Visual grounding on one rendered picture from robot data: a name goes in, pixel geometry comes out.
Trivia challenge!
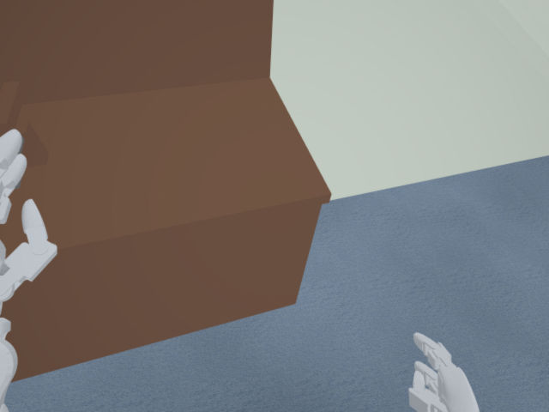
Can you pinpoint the left robot forearm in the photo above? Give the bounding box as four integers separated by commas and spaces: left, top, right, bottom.
0, 318, 18, 412

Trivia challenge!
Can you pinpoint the tap lever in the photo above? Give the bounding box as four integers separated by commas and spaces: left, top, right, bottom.
15, 136, 25, 189

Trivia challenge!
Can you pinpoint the counter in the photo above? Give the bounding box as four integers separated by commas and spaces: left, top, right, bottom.
0, 0, 332, 383

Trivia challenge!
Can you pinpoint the right robot hand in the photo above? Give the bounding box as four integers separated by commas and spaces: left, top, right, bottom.
408, 332, 480, 412

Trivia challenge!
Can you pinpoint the left robot hand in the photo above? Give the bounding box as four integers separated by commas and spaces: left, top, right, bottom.
0, 129, 57, 315

